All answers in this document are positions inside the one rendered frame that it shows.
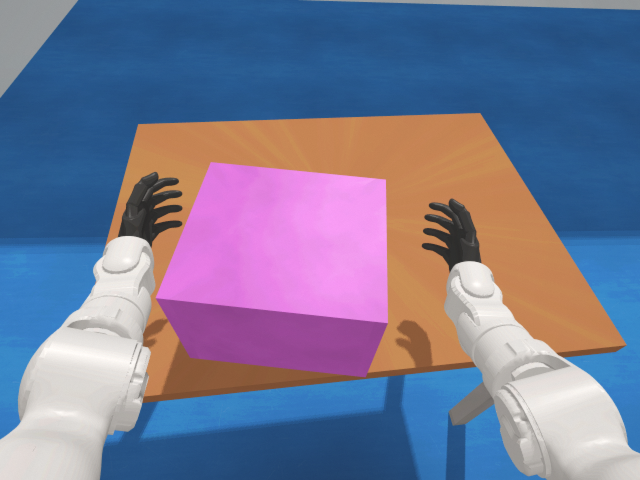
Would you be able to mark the robot right hand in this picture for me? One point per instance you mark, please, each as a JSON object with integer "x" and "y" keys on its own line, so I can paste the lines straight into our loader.
{"x": 462, "y": 241}

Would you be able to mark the right robot upper arm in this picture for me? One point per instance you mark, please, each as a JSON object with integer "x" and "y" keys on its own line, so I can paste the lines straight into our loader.
{"x": 560, "y": 426}

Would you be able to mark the robot left hand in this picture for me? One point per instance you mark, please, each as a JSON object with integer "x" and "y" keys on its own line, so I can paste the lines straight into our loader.
{"x": 139, "y": 216}

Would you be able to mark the left robot upper arm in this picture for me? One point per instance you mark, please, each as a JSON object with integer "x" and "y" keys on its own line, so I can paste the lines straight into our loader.
{"x": 88, "y": 385}

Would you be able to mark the carton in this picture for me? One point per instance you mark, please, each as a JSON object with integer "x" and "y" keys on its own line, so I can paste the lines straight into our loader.
{"x": 281, "y": 268}

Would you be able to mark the robot right forearm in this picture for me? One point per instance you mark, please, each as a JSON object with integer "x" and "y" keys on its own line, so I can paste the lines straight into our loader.
{"x": 500, "y": 347}

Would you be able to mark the table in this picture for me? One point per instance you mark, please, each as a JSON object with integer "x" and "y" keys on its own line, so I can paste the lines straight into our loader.
{"x": 424, "y": 159}

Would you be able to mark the robot left forearm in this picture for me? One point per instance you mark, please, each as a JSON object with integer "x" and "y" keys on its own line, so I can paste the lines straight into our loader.
{"x": 119, "y": 303}

